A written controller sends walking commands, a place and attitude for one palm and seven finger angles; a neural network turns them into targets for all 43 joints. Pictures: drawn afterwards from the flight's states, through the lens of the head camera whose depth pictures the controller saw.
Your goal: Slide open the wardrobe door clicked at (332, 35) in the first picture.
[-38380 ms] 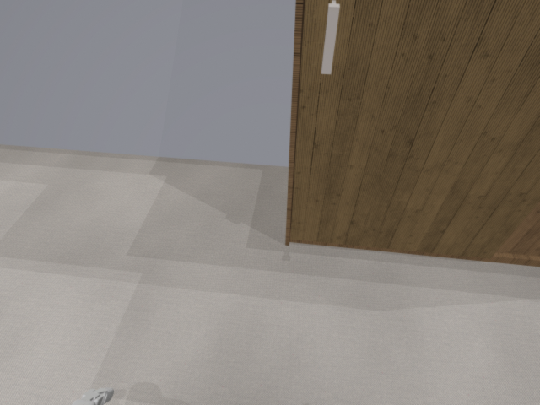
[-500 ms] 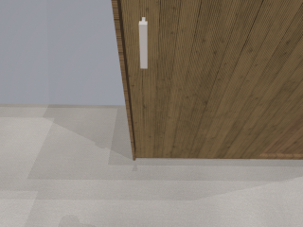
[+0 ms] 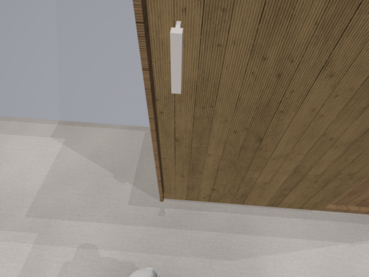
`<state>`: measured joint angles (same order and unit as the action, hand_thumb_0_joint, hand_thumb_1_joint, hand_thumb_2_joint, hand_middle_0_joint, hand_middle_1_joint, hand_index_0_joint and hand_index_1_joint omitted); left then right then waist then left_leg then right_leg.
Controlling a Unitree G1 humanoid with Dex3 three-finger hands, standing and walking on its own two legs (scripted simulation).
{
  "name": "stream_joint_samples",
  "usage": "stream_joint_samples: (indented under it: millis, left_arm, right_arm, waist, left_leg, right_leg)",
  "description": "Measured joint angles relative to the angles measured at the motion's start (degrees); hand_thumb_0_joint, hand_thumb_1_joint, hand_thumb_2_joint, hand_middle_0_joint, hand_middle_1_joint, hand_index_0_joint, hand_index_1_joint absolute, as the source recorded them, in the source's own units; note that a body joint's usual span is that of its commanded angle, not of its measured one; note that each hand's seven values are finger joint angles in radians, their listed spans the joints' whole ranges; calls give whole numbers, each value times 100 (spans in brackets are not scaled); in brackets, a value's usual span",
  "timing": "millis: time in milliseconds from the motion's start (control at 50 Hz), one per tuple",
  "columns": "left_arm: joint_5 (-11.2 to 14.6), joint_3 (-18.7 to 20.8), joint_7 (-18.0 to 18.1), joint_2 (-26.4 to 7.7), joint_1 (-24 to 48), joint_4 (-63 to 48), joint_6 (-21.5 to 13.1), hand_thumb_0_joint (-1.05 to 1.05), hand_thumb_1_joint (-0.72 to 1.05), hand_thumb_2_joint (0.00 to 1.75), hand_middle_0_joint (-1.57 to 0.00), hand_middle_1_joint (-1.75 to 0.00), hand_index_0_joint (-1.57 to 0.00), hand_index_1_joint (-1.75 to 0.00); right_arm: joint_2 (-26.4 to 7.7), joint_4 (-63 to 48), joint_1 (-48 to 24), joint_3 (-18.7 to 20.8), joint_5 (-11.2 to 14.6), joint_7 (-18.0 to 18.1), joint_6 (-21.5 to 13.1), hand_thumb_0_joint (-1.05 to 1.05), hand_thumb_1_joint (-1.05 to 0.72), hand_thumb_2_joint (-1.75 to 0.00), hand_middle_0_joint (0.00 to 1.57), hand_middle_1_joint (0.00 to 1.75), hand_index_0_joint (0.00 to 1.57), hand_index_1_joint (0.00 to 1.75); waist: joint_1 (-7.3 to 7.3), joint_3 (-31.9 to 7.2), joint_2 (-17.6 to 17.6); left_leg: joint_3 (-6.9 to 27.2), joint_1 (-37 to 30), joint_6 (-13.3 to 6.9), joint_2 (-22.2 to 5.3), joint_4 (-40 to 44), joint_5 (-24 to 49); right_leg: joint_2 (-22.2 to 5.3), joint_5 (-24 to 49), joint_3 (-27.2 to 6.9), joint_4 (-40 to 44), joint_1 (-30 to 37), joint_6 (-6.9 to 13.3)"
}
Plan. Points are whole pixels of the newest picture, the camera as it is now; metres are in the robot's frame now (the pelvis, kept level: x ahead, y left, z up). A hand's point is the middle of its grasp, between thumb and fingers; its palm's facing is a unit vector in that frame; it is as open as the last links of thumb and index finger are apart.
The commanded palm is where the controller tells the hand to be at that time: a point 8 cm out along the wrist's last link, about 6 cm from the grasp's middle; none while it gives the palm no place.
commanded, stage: shuffle to correct the standing spot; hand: left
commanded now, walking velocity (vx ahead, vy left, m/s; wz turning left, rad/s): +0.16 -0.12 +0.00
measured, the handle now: (177, 58) +0.56 +0.07 +0.18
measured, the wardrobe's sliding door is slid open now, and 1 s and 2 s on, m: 0.01 0.01 0.01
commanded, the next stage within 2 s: come to a stop and stand still in 0.26 s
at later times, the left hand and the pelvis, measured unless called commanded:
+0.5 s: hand (144, 261) +0.18 +0.12 -0.16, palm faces +0.02 -0.97 -0.23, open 7.3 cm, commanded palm none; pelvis +0.13 -0.07 +0.00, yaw -1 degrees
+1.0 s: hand (127, 249) +0.20 +0.17 -0.17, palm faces +0.02 -0.98 -0.22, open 7.4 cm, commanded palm none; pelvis +0.14 -0.03 +0.01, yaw -2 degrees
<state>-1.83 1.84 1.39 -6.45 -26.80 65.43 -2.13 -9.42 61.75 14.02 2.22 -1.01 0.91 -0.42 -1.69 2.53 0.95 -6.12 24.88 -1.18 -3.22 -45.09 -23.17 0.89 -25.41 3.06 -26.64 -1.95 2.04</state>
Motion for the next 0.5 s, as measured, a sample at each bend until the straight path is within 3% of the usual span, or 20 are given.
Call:
stream_joint_samples:
  millis: [40, 100, 160, 240, 320, 360, 400, 460, 500]
  left_arm:
    - [45, -29, -36, 66, -113, 86, 49, 1, 91, 90, -20, -30, -19, -30]
    - [73, -39, -85, 59, -6, 151, 217, 1, 91, 90, -20, -30, -20, -30]
    - [8, 32, -120, -35, 329, -4, 294, 1, 91, 90, -20, -30, -20, -30]
    - [15, 117, -188, -122, 853, -456, 270, 1, 91, 90, -19, -30, -19, -30]
    - [-15, 185, -199, -325, 1137, -696, 230, 2, 94, 90, -19, -30, -19, -30]
    - [-17, 206, -222, -460, 1152, -773, 177, 2, 94, 90, -19, -30, -19, -30]
    - [-25, 210, -187, -461, 1238, -759, 139, 1, 93, 90, -19, -30, -19, -30]
    - [3, 162, -90, -373, 1289, -729, 99, 1, 93, 90, -19, -30, -19, -30]
    - [6, 100, -43, -311, 1304, -678, 83, 1, 92, 90, -19, -30, -19, -30]
  right_arm:
    - [-6, -180, -174, -7, -22, 16, -159, 1, -91, -89, 20, 29, 20, 30]
    - [110, -309, -357, -27, -53, 64, -283, 0, -91, -89, 20, 29, 20, 30]
    - [187, -319, -283, -11, -34, 145, -282, 0, -93, -89, 20, 29, 20, 30]
    - [37, -180, -96, 17, -79, 143, -182, -1, -95, -89, 20, 29, 20, 30]
    - [-29, -65, 74, 70, -104, 82, -19, 0, -94, -89, 20, 29, 20, 30]
    - [-36, -48, 196, 101, -105, 60, 38, 0, -93, -89, 20, 29, 20, 30]
    - [-108, -16, 238, 128, -80, 62, 135, 0, -92, -89, 20, 29, 20, 30]
    - [-166, 22, 207, 114, -37, 93, 235, 0, -92, -89, 20, 29, 20, 30]
    - [-168, 17, 112, 85, 8, 96, 219, 1, -92, -89, 20, 29, 20, 30]
  waist:
    - [53, 75, 22]
    - [82, 134, 188]
    - [123, 70, 193]
    - [134, 0, -22]
    - [215, -64, -149]
    - [249, -115, -131]
    - [244, -107, -275]
    - [224, -77, -339]
    - [205, -35, -297]
  left_leg:
    - [-96, -249, -71, 5, 835, 802]
    - [-332, -392, -74, -23, 585, 609]
    - [-372, -710, 31, -38, 982, 609]
    - [-223, -1005, 130, -124, 1522, 786]
    - [-108, -1140, 326, -289, 1478, 596]
    - [-70, -1114, 442, -360, 1152, 314]
    - [120, -831, 335, -439, 330, -377]
    - [302, -386, 257, -273, -795, -695]
    - [272, -302, 264, -157, -798, -621]
  right_leg:
    - [-7, -288, -49, -581, -109, -17]
    - [-88, -486, -198, -2864, -1068, -11]
    - [-216, -140, -62, -3857, -1925, -92]
    - [-469, 235, 114, -2858, -2358, -217]
    - [-536, 759, 257, -1414, -2144, -329]
    - [-498, 985, 297, -735, -1853, -296]
    - [-364, 883, 407, -931, -1854, -127]
    - [-263, 792, 547, -768, -1577, -2]
    - [-222, 833, 554, -555, -1385, 29]
